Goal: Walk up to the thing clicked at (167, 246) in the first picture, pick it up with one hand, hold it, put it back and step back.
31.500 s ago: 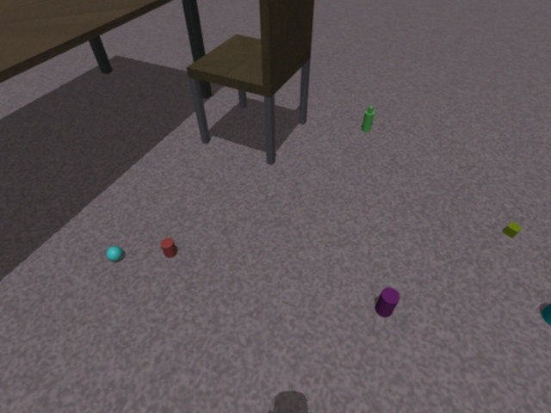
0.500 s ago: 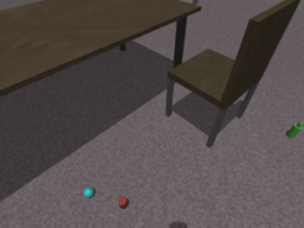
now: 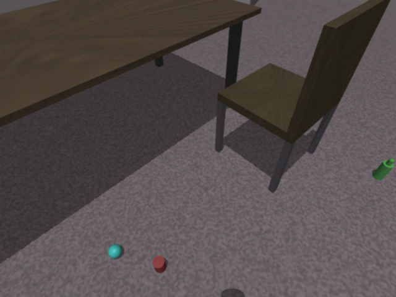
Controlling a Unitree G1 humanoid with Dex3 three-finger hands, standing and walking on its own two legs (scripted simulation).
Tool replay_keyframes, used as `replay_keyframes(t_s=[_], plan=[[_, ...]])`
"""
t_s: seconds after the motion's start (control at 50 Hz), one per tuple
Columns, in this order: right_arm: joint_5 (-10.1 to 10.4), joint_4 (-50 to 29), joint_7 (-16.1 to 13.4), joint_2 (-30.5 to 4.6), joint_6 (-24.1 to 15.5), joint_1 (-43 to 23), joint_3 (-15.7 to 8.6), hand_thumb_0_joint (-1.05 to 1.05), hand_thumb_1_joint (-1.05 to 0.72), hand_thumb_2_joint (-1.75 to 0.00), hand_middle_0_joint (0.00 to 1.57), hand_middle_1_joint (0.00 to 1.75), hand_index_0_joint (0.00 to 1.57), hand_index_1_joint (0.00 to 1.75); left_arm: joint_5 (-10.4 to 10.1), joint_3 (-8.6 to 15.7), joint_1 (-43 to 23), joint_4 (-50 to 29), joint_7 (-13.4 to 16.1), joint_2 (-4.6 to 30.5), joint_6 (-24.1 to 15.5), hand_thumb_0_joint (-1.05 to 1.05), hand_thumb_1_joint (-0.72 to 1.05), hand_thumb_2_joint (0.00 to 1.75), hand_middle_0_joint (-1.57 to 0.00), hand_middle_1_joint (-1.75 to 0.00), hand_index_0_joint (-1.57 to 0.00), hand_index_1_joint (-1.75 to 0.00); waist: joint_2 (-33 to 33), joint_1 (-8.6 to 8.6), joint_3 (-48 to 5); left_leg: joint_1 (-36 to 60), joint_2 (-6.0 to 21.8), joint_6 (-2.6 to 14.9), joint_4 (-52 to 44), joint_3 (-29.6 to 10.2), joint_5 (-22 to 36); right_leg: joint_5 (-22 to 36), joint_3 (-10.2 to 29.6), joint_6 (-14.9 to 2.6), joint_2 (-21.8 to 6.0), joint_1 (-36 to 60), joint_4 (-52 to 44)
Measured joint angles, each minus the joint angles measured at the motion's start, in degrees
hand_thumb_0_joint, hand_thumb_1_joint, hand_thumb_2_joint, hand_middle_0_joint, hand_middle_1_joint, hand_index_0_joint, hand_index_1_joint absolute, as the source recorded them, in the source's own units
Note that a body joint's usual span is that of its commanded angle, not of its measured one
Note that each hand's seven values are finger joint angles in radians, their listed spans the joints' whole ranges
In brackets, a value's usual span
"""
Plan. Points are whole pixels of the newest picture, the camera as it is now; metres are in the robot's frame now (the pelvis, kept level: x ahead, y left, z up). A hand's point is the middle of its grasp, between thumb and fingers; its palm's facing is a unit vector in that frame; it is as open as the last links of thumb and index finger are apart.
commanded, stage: stand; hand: left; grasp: from above
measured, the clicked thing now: (159, 264) +0.43 +0.23 -0.75
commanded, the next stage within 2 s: step back in 0.02 s
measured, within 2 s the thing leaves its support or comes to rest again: neither
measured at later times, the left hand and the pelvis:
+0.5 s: hand out of the picture +0.08 +0.31 -0.18, palm faces -0.04 -0.93 -0.37, open 7.3 cm; pelvis -0.07 +0.05 -0.02, yaw -1 degrees
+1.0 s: hand out of the picture -0.03 +0.31 -0.16, palm faces -0.02 -0.92 -0.40, open 7.4 cm; pelvis -0.17 +0.05 -0.03, yaw -1 degrees
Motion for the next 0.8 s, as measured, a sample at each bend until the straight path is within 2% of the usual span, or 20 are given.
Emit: replay_keyframes(t_s=[0.12, 0.18, 0.24, 0.28, 0.3, 0.32, 0.34, 0.38, 0.4, 0.44, 0.5, 0.6, 0.64, 0.68, 0.7, 0.72, 0.74, 0.78, 0.8], plan=[[1.2, -3.0, 0.6, -1.3, 1.3, -1.6, -1.0, 0.0, -0.91, -0.9, 0.21, 0.3, 0.21, 0.3, -1.2, 1.6, -1.1, -3.3, 0.2, 0.6, 0.6, 0.0, 0.91, 0.9, -0.21, -0.3, -0.21, -0.3, 0.7, -0.56, 2.9, -5.2, 0.2, 0.48, 6.9, -0.7, -2.2, -1.6, -0.4, -0.39, 0.2, -4.2, 5.2], [1.3, -5.3, 0.7, -2.7, 2.3, -2.3, -1.9, 0.0, -0.91, -0.9, 0.21, 0.3, 0.21, 0.3, -1.0, 2.1, -2.3, -5.7, 0.4, 1.2, 1.5, 0.0, 0.91, 0.9, -0.21, -0.3, -0.21, -0.3, 0.9, -0.78, 5.0, -9.8, -0.5, 2.08, 14.6, -0.9, -3.7, -2.7, -0.6, -0.41, -0.2, -6.9, 8.9], [1.2, -7.6, 1.0, -3.7, 3.3, -1.7, -2.8, 0.0, -0.91, -0.9, 0.21, 0.3, 0.2, 0.3, 0.0, 2.4, -3.2, -8.1, 0.6, 1.8, 2.2, 0.0, 0.9, 0.9, -0.21, -0.3, -0.21, -0.3, -0.2, -0.78, 5.9, -12.9, -3.0, 3.56, 25.2, -0.8, -12.9, -3.9, 0.3, 0.0, -1.8, -9.8, 12.9], [1.2, -9.0, 1.2, -3.9, 3.1, -0.5, -3.1, 0.0, -0.91, -0.9, 0.2, 0.3, 0.2, 0.3, 0.3, 2.4, -3.8, -9.6, 0.8, 2.6, 2.6, 0.0, 0.9, 0.9, -0.21, -0.3, -0.21, -0.3, -1.2, -1.2, 5.8, -12.1, -3.3, 4.01, 24.7, 0.0, -12.5, -4.8, 0.6, 0.67, -2.8, -11.8, 15.6], [1.0, -9.5, 1.3, -4.2, 2.9, 0.3, -3.3, 0.0, -0.91, -0.9, 0.2, 0.3, 0.2, 0.3, 0.3, 2.3, -4.2, -10.3, 0.8, 2.9, 2.8, 0.0, 0.9, 0.9, -0.21, -0.3, -0.21, -0.3, -1.2, -1.49, 5.6, -10.9, -2.8, 3.97, 21.3, 0.1, -7.8, -5.5, 0.5, 1.02, -2.9, -13.1, 17.3], [0.5, -9.9, 1.2, -4.3, 2.6, 1.0, -3.6, 0.0, -0.91, -0.9, 0.2, 0.3, 0.2, 0.3, 0.0, 2.3, -4.8, -11.2, 0.8, 3.3, 3.0, 0.0, 0.9, 0.9, -0.21, -0.3, -0.21, -0.3, -1.3, -1.62, 5.6, -10.3, -2.8, 3.44, 19.7, 0.0, -9.7, -6.2, 0.8, 0.49, -3.0, -14.7, 19.7], [-0.1, -9.9, 1.0, -3.9, 2.4, 1.2, -3.8, 0.0, -0.91, -0.9, 0.2, 0.3, 0.2, 0.3, -0.3, 2.4, -5.8, -11.9, 1.0, 3.8, 3.3, 0.0, 0.9, 0.9, -0.21, -0.3, -0.21, -0.3, -2.2, -1.39, 6.5, -10.7, -3.2, 3.47, 20.4, 0.3, -11.1, -10.1, 3.4, -0.55, -2.2, -16.4, 23.1], [-0.5, -10.2, 1.0, -2.8, 2.2, 1.6, -3.4, 0.0, -0.91, -0.9, 0.2, 0.3, 0.2, 0.3, -0.5, 2.7, -7.1, -13.1, 1.8, 4.4, 3.7, 0.0, 0.91, 0.9, -0.21, -0.3, -0.21, -0.3, -3.0, -1.49, 8.0, -11.4, -3.3, 3.77, 21.0, 0.3, -10.9, -18.8, 9.2, -1.94, 2.2, -19.0, 31.9], [-0.5, -10.5, 0.9, -2.3, 2.3, 1.8, -3.2, 0.0, -0.91, -0.9, 0.2, 0.3, 0.2, 0.3, -0.6, 2.6, -7.3, -13.4, 2.1, 4.6, 3.8, 0.0, 0.91, 0.9, -0.21, -0.3, -0.21, -0.3, -3.2, -1.69, 8.2, -11.5, -3.2, 3.85, 20.4, 0.2, -10.2, -20.6, 10.9, -2.38, 4.4, -20.2, 36.2], [-0.9, -11.0, 0.4, -1.4, 2.5, 2.1, -2.9, 0.0, -0.91, -0.9, 0.21, 0.3, 0.2, 0.3, -0.9, 2.4, -6.9, -14.0, 2.3, 4.7, 3.8, 0.0, 0.91, 0.9, -0.21, -0.3, -0.21, -0.3, -3.7, -1.6, 8.2, -11.5, -2.9, 3.99, 18.4, 0.7, -8.6, -20.3, 12.4, -2.7, 7.0, -22.1, 42.8], [-0.9, -12.7, -0.4, -0.8, 2.4, 2.0, -2.9, 0.0, -0.9, -0.9, 0.21, 0.3, 0.21, 0.3, -0.7, 2.1, -5.0, -14.5, 2.0, 4.3, 3.6, 0.0, 0.91, 0.9, -0.21, -0.3, -0.2, -0.3, -3.5, -1.5, 8.5, -11.2, -2.5, 4.36, 16.6, 1.9, -7.1, -19.1, 11.5, -1.7, 7.9, -22.0, 46.6], [-0.6, -15.8, -1.0, -0.4, 1.6, 1.4, -2.7, 0.0, -0.9, -0.9, 0.21, 0.3, 0.21, 0.31, -0.3, 2.3, -1.7, -14.6, 1.4, 3.4, 3.6, 0.0, 0.91, 0.9, -0.21, -0.3, -0.21, -0.3, -2.3, -1.61, 8.9, -11.8, -1.3, 4.5, 16.9, 3.8, -6.3, -19.2, 8.9, -0.28, 6.4, -17.7, 39.9], [-0.5, -16.6, -0.9, -0.6, 1.7, 1.2, -2.4, 0.0, -0.9, -0.9, 0.21, 0.3, 0.21, 0.31, -0.2, 2.5, -0.7, -14.8, 1.1, 3.1, 3.4, 0.0, 0.91, 0.9, -0.21, -0.3, -0.21, -0.3, -1.8, -1.44, 8.8, -12.7, -0.9, 4.16, 18.1, 4.5, -6.4, -17.7, 7.7, -0.5, 5.0, -15.3, 33.4], [-0.2, -16.9, -0.7, -1.0, 2.0, 1.1, -2.2, 0.0, -0.9, -0.9, 0.21, 0.3, 0.21, 0.31, -0.1, 2.7, 0.1, -14.8, 0.8, 2.9, 2.9, 0.0, 0.91, 0.9, -0.21, -0.3, -0.21, -0.3, -1.4, -1.12, 8.3, -14.0, -0.5, 3.67, 20.3, 5.1, -6.9, -13.7, 6.4, -1.28, 3.9, -12.0, 24.6], [0.0, -16.9, -0.6, -1.4, 2.3, 1.0, -2.1, 0.0, -0.9, -0.9, 0.21, 0.3, 0.21, 0.31, 0.1, 2.8, 0.5, -14.7, 0.7, 2.7, 2.6, 0.0, 0.91, 0.9, -0.21, -0.3, -0.21, -0.3, -0.8, -0.88, 8.1, -14.8, 0.0, 3.33, 21.8, 5.2, -7.4, -10.6, 5.8, -1.65, 3.8, -10.3, 20.4], [0.3, -16.5, -0.6, -1.9, 2.6, 0.5, -2.2, 0.0, -0.9, -0.9, 0.21, 0.3, 0.21, 0.31, 0.5, 2.8, 0.5, -14.4, 0.7, 2.0, 2.3, 0.0, 0.91, 0.9, -0.21, -0.3, -0.21, -0.3, 1.0, -1.13, 8.5, -15.3, 1.1, 2.95, 23.1, 4.3, -7.8, -9.7, 4.9, -1.77, 4.8, -9.7, 19.6], [0.7, -16.0, -0.6, -2.2, 3.0, 0.3, -2.3, 0.0, -0.9, -0.9, 0.21, 0.3, 0.21, 0.31, 0.5, 2.7, 0.9, -14.4, 0.5, 1.5, 2.2, 0.0, 0.91, 0.9, -0.21, -0.3, -0.21, -0.3, 2.0, -1.41, 8.3, -15.9, 0.8, 2.85, 24.5, 2.6, -8.8, -9.6, 4.3, -1.95, 5.2, -9.9, 19.8], [1.0, -15.1, -0.8, -2.1, 3.7, 0.1, -2.5, 0.0, -0.9, -0.9, 0.21, 0.3, 0.21, 0.3, 0.7, 2.4, 1.9, -15.2, 0.1, 1.3, 2.0, 0.0, 0.91, 0.9, -0.21, -0.3, -0.21, -0.3, 1.2, -0.71, 7.4, -18.1, -3.1, 2.29, 33.0, -0.8, -16.9, -9.4, 4.9, -2.46, 4.2, -11.0, 20.5], [1.2, -14.9, -0.8, -2.2, 3.8, 0.2, -2.5, 0.0, -0.9, -0.9, 0.21, 0.3, 0.21, 0.3, 0.6, 2.3, 2.1, -15.6, 0.1, 1.1, 2.0, 0.0, 0.91, 0.9, -0.21, -0.3, -0.21, -0.3, 0.8, -0.31, 7.2, -19.0, -5.1, 1.98, 37.9, -2.4, -18.6, -8.7, 5.3, -2.57, 3.6, -11.2, 20.1]])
